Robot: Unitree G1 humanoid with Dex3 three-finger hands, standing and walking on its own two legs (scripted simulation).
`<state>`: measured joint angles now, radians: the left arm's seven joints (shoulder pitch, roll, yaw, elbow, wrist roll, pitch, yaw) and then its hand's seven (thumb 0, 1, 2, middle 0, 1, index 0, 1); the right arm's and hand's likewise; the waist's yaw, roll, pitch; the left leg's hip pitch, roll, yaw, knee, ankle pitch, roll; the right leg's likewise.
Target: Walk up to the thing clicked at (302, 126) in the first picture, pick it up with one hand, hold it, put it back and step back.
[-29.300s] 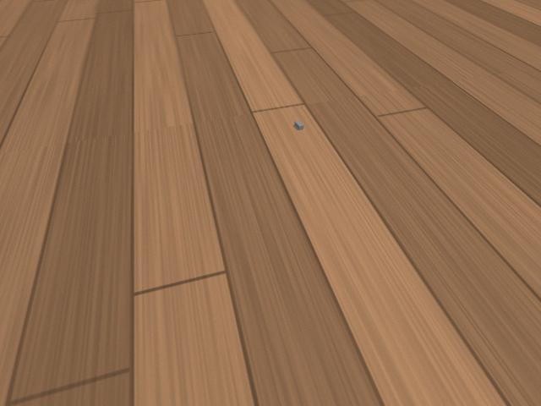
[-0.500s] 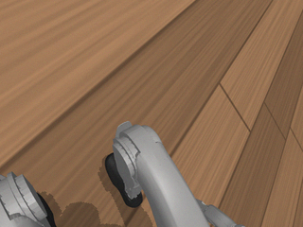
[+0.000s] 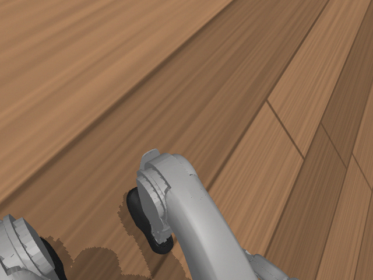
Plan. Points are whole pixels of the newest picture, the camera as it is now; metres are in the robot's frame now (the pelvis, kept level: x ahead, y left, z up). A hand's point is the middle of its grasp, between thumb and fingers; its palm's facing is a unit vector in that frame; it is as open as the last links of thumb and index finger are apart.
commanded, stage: close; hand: left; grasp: from above
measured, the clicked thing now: out of the picture +0.46 +0.41 -0.31
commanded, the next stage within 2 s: settle in 1.84 s
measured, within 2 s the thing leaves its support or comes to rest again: neither
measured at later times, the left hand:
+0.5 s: hand out of the picture +0.44 +0.40 -0.25, palm faces -0.28 -0.31 -0.91, open 11.8 cm
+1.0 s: hand out of the picture +0.44 +0.40 -0.26, palm faces -0.28 -0.31 -0.91, open 10.2 cm
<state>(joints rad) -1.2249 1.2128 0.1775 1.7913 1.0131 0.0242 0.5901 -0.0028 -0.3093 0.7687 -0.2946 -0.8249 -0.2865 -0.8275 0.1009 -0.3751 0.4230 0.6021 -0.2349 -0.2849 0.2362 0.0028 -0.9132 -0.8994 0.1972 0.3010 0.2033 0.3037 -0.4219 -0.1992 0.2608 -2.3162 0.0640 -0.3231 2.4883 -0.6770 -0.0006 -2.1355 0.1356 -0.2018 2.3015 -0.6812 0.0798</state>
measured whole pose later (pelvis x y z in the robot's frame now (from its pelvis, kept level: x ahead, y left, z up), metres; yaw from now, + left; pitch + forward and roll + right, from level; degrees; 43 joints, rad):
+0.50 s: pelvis +0.00 +0.00 +0.00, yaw +0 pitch +26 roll -17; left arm -1.22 1.21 0.17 1.78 1.01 0.02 0.58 0.00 -0.13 0.64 -0.41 -0.74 -0.41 -0.73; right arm 0.09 -0.37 0.42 0.61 -0.23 -0.27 0.22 0.00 -0.90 -0.90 0.20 0.30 0.20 0.30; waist -0.42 -0.20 0.26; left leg -2.32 0.07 -0.32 2.48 -0.67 0.00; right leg -2.14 0.14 -0.20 2.30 -0.67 0.08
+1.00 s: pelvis +0.00 +0.00 +0.00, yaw +0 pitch +26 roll -17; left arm -1.21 1.21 0.18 1.77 1.01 0.03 0.58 0.00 0.08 0.47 -0.57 -0.59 -0.58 -0.57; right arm 0.09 -0.38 0.42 0.61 -0.23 -0.27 0.23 0.00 -0.90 -0.89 0.20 0.30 0.20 0.30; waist -0.42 -0.20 0.26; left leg -2.32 0.07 -0.32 2.49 -0.68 -0.01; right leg -2.15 0.13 -0.20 2.30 -0.68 0.08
